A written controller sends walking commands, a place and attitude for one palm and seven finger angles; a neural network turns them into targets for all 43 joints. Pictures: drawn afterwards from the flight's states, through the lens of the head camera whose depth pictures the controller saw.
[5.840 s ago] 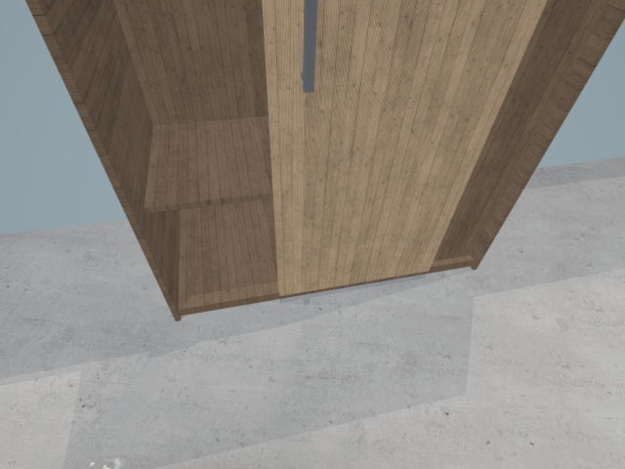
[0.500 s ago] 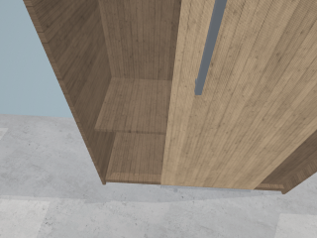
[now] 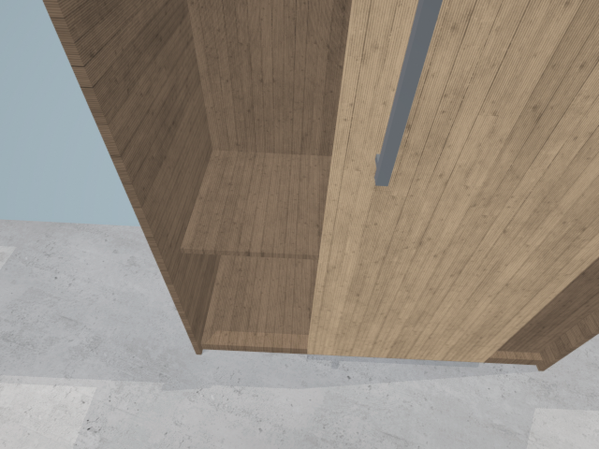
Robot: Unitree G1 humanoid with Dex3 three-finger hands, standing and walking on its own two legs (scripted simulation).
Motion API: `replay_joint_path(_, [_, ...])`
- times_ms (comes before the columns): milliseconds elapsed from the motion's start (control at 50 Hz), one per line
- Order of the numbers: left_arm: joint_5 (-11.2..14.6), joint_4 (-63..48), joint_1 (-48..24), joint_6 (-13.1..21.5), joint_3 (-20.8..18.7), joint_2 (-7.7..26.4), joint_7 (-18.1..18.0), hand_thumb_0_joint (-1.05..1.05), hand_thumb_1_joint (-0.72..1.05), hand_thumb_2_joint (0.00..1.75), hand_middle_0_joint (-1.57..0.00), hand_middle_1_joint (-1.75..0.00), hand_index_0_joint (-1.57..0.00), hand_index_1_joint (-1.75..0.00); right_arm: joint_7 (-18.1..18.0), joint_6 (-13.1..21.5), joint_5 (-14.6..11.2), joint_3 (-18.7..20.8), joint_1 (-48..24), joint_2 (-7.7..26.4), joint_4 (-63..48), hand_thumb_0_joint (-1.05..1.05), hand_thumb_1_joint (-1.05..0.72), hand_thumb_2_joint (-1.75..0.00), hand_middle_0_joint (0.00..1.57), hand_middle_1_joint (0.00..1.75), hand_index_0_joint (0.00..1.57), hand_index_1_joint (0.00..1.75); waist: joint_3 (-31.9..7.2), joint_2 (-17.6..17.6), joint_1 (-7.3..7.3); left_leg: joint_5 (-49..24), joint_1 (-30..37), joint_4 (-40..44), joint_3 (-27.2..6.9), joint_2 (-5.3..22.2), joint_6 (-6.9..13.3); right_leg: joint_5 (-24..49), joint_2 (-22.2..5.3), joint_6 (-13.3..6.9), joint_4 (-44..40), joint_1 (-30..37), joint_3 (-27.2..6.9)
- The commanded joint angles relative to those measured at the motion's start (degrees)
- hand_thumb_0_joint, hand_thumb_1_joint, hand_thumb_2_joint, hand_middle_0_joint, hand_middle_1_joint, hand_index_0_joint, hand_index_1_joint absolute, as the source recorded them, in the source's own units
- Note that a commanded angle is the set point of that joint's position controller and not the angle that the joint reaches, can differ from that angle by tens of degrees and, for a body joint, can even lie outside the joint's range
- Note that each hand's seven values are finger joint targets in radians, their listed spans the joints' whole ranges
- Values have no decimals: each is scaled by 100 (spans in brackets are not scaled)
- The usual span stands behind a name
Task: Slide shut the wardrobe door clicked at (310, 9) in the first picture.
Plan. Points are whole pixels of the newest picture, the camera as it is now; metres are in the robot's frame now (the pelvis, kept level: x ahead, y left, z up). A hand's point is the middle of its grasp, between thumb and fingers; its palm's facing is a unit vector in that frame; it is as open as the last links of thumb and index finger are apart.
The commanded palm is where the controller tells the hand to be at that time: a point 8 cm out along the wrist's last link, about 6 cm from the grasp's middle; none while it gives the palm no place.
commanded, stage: look again from close up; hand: right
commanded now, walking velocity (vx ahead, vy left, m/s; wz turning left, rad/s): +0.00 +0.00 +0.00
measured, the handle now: (403, 83) +0.52 -0.09 +0.25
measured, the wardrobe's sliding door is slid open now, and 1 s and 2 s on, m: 0.36 0.36 0.36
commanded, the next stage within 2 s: shuffle to correct the standing spot in 1.00 s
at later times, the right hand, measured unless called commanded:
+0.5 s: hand out of the picture +0.00 -0.23 -0.18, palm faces -0.01 +0.98 -0.21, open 7.4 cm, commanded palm none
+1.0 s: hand out of the picture -0.04 -0.23 -0.19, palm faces -0.02 +0.99 -0.16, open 7.4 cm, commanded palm none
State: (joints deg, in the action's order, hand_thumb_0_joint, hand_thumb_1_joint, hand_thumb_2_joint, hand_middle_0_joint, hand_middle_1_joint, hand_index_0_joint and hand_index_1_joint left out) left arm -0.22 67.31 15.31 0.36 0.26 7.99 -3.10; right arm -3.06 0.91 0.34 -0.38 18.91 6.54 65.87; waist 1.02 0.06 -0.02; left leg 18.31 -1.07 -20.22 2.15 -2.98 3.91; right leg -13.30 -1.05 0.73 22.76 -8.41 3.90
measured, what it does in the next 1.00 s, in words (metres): shifts its weight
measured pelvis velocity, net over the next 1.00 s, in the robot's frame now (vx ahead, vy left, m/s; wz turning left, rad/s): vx -0.02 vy -0.07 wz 0.03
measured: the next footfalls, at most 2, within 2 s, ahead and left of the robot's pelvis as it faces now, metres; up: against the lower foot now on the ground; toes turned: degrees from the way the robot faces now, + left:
right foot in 1.74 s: +0.10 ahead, -0.09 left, +0.00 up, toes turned -1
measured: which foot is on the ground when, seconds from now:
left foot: down 0.00-1.00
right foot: down 0.00-1.00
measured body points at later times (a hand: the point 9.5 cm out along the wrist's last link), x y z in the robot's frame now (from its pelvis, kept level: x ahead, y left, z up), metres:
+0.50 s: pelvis -0.02 -0.05 -0.01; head -0.03 -0.05 +0.44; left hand -0.01 +0.18 -0.16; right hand +0.00 -0.28 -0.17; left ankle -0.08 +0.06 -0.74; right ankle -0.02 -0.13 -0.74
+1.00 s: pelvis -0.02 -0.07 +0.00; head +0.00 -0.08 +0.44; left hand -0.02 +0.16 -0.16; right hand -0.04 -0.28 -0.17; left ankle -0.08 +0.06 -0.74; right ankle -0.02 -0.13 -0.74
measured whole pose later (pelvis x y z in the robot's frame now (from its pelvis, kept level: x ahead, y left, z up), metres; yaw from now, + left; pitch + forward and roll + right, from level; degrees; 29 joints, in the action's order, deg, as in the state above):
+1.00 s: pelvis -0.02 -0.07 +0.00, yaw +2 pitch +0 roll +0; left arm -0.2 64.5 15.4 1.9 1.0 8.6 -2.3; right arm -2.4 0.1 0.9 -1.6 19.2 8.5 64.2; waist 1.3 -1.6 -0.6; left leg 19.4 -6.9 -26.3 -0.7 1.3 -1.2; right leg -14.3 4.1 -5.1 26.4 -12.4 4.1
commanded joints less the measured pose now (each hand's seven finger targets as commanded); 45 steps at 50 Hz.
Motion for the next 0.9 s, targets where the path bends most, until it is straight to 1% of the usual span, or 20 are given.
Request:
replay_joint_path(0, [-19,-118,337,44,-47,460,-12,0,90,90,-20,-30,-20,-30,-39,42,-11,138,561,666,-61,0,-90,-90,20,30,20,30,313,-142,-4,-3028,-521,278,-608,992,-435,1470,-489,-196,-92,240,-383])
replay_joint_path(40, [-16,-121,340,38,-56,472,-11,0,90,90,-20,-30,-20,-30,-38,43,-2,137,562,668,-58,0,-90,-90,20,30,20,30,350,-216,-9,-2919,-542,319,-609,974,-455,1391,-495,-198,-76,221,-383])
replay_joint_path(60, [1,-685,-265,162,-45,572,93,0,90,90,-20,-30,-20,-30,-239,298,141,104,956,729,-93,0,-90,-90,20,30,20,30,726,-506,-200,-6247,-1007,185,-1139,1351,-953,953,-316,-54,1604,-608,100])
replay_joint_path(80, [-5,-879,54,61,-59,284,129,0,90,90,-20,-30,-20,-30,-191,330,119,177,875,947,-316,0,-90,-90,20,30,20,30,460,-763,66,-6599,-492,-181,-1137,1547,-773,-654,-102,-214,1843,-1107,-389])
replay_joint_path(100, [-8,-935,190,72,-102,326,134,0,90,90,-20,-30,-20,-30,-152,330,137,127,658,826,-450,0,-90,-90,20,30,20,30,113,-533,172,-6208,-373,-390,-887,1450,-321,-746,-155,-234,1877,-1142,-367])
replay_joint_path(120, [4,-974,263,97,-91,292,149,0,90,90,-20,-30,-20,-30,-122,354,114,130,557,857,-597,0,-90,-90,20,30,20,30,-222,-456,214,-5988,-139,-567,-852,1328,48,-655,-96,-220,1621,-1053,-289])
replay_joint_path(140, [-24,-968,362,97,-93,331,168,0,90,90,-20,-30,-20,-30,-101,355,76,155,439,923,-713,0,-90,-90,20,30,20,30,-437,-61,225,-5712,-62,-722,-682,1284,133,-384,-7,-251,1388,-850,-131])
replay_joint_path(180, [-43,-984,493,142,-83,391,134,0,90,90,-20,-30,-20,-30,-81,300,33,140,441,872,-790,0,-90,-90,20,30,20,30,-552,-64,222,-4813,-311,-981,-713,1072,105,599,-105,-304,769,-357,-289])
replay_joint_path(200, [-46,-1005,498,152,-92,509,108,0,90,90,-20,-30,-20,-30,-82,243,28,127,481,770,-820,0,-90,-90,20,30,20,30,-416,-131,147,-3812,-664,-897,-700,914,29,1190,-317,-377,769,-229,-477])
replay_joint_path(220, [-48,-987,454,156,-94,580,81,0,90,90,-20,-30,-20,-30,-80,197,36,108,547,678,-811,0,-90,-90,20,30,20,30,-244,52,78,-3014,-860,-772,-721,799,-4,1614,-458,-417,822,-187,-592])
replay_joint_path(240, [-52,-972,428,148,-70,580,74,0,90,90,-20,-30,-20,-30,-75,145,37,104,512,683,-784,0,-90,-90,20,30,20,30,56,259,33,-2288,-929,-676,-647,729,-25,1664,-481,-457,778,-392,-694])
replay_joint_path(280, [-44,-1017,347,132,-66,642,91,0,90,90,-20,-30,-20,-30,-41,35,46,90,411,739,-790,0,-90,-90,20,30,20,30,401,196,7,-776,-1111,-560,-560,573,-73,970,-521,-480,368,-674,-910])
replay_joint_path(320, [-54,-1032,211,119,-58,654,109,0,90,90,-20,-30,-20,-30,-11,6,55,64,422,712,-786,0,-90,-90,20,30,20,30,628,106,-54,-230,-1263,-387,-641,553,-72,363,-478,-519,171,-857,-985])
replay_joint_path(380, [-67,-977,260,127,-47,692,125,0,90,90,-20,-30,-20,-30,12,8,51,54,328,787,-791,0,-90,-90,20,30,20,30,588,-57,-28,-60,-1309,-322,-686,601,-72,146,-420,-488,29,-765,-990])
replay_joint_path(500, [-66,-904,252,169,-48,819,128,0,90,90,-20,-30,-20,-30,61,-27,62,55,340,841,-791,0,-90,-90,20,30,20,30,442,70,-83,-21,-1198,-423,-542,600,-139,-258,-541,-572,-385,-788,-1212])
replay_joint_path(620, [-45,-734,329,221,-34,828,100,0,90,90,-20,-30,-20,-30,71,-26,54,37,352,849,-639,0,-90,-90,20,30,20,30,197,148,-75,-305,-1159,-431,-476,661,-192,429,-596,-594,-416,-416,-1232])
replay_joint_path(740, [-19,-573,367,226,-21,750,87,0,90,90,-20,-30,-20,-30,56,-7,48,19,418,814,-459,0,-90,-90,20,30,20,30,139,-133,-66,-576,-1037,-293,-509,747,-220,949,-537,-575,-241,-258,-1047])
replay_joint_path(820, [-13,-502,366,242,-20,744,76,0,90,90,-20,-30,-20,-30,43,0,39,14,479,789,-382,0,-90,-90,20,30,20,30,7,8,-50,-797,-1045,-323,-512,787,-247,1399,-518,-548,-162,-17,-951])
replay_joint_path(840, [-9,-483,377,233,-17,726,76,0,90,90,-20,-30,-20,-30,34,6,46,12,482,794,-362,0,-90,-90,20,30,20,30,32,-109,-49,-830,-994,-290,-519,784,-243,1438,-516,-561,-117,-68,-960])
replay_joint_path(880, [-11,-458,348,230,-21,721,72,0,90,90,-20,-30,-20,-30,30,-8,41,8,494,756,-329,0,-90,-90,20,30,20,30,159,-12,-40,-790,-1089,-294,-517,793,-252,1374,-508,-537,-167,-62,-931])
